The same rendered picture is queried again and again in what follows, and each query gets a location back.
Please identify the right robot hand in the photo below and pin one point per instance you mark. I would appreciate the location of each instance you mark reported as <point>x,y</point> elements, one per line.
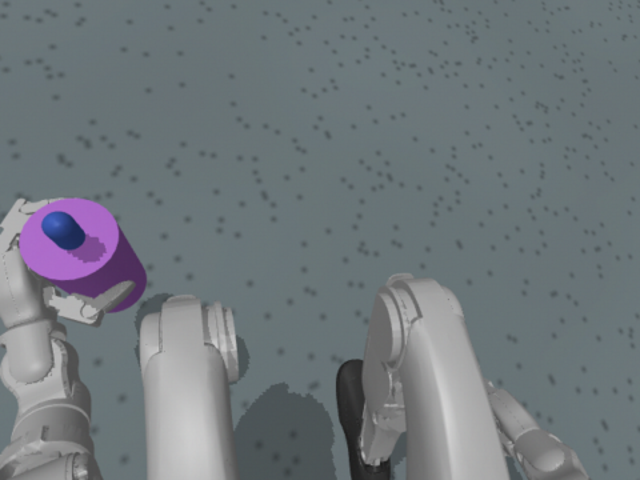
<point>512,418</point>

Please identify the bottle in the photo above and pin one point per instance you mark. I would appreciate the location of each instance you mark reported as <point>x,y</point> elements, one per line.
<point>77,245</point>

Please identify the right robot arm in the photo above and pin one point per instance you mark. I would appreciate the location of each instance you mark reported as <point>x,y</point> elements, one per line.
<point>543,456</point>

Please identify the left robot hand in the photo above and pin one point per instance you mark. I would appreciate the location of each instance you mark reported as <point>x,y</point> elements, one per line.
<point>27,296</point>

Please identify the left robot arm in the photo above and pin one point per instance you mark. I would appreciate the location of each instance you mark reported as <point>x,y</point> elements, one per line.
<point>50,438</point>

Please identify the right robot foot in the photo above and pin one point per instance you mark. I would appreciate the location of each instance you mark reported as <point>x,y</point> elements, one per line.
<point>350,403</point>

